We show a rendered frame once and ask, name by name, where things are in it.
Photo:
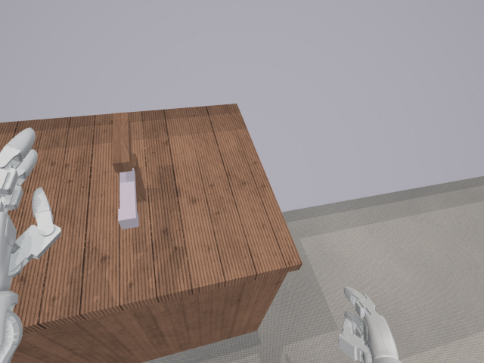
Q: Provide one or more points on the tap lever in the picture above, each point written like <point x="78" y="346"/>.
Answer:
<point x="127" y="212"/>

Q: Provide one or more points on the counter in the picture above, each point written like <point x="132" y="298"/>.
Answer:
<point x="210" y="253"/>

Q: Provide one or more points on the robot left hand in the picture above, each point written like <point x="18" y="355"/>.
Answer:
<point x="17" y="161"/>

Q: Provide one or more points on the robot left forearm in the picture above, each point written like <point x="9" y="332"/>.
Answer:
<point x="11" y="328"/>

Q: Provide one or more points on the robot right hand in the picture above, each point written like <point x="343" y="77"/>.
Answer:
<point x="373" y="337"/>

